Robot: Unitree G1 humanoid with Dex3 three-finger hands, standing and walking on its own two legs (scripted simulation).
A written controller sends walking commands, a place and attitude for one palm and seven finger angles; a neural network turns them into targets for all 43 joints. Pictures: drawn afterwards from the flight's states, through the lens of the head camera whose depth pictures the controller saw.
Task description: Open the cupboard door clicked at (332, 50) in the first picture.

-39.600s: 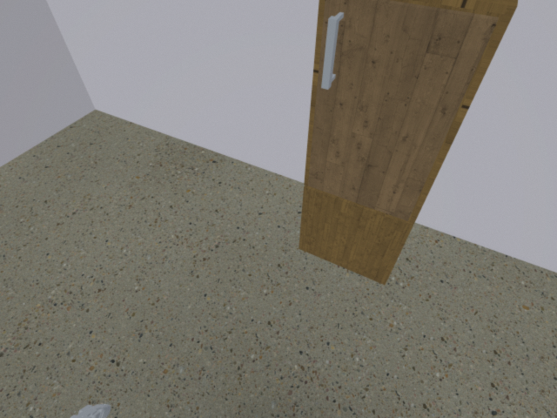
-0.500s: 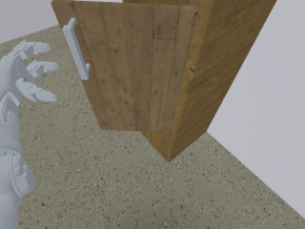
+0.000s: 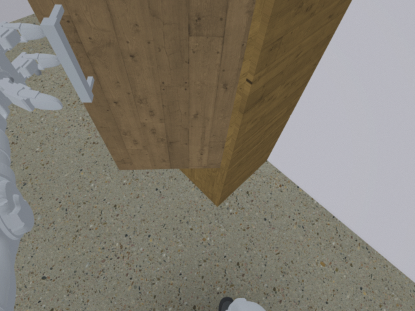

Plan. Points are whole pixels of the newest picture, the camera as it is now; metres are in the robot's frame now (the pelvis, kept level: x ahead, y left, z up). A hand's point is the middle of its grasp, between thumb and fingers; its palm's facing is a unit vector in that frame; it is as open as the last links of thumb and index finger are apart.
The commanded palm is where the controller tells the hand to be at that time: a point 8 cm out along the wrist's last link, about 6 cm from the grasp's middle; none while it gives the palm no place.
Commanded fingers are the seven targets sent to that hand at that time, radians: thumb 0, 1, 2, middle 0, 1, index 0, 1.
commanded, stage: move the hooked fingers beside the handle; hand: left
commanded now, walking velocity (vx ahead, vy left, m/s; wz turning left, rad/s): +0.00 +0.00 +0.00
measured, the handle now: (74, 58) +0.54 +0.20 +0.15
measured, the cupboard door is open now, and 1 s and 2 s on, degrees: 49 49 49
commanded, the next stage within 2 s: slide the fingers in behind the handle in 1.38 s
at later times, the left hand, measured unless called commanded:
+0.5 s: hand (34, 82) +0.48 +0.24 +0.16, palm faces -0.02 -1.00 +0.01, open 14.0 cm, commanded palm +0.46 +0.30 +0.15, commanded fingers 0.00 -0.50 0.30 -0.30 -1.20 -0.30 -1.20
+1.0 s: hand (33, 80) +0.49 +0.26 +0.15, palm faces -0.03 -1.00 +0.01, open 14.0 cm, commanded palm +0.47 +0.31 +0.15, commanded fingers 0.00 -0.50 0.30 -0.30 -1.20 -0.30 -1.20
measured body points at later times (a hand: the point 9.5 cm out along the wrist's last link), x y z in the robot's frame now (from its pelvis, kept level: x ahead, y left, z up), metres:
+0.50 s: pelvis +0.00 -0.01 +0.00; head +0.08 +0.00 +0.44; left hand +0.47 +0.30 +0.16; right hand +0.05 -0.28 -0.11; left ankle -0.05 +0.08 -0.72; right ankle +0.02 -0.12 -0.72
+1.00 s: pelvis -0.01 +0.00 +0.00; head +0.10 +0.02 +0.43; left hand +0.49 +0.31 +0.15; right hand -0.03 -0.28 -0.11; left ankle -0.05 +0.08 -0.72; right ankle +0.02 -0.12 -0.72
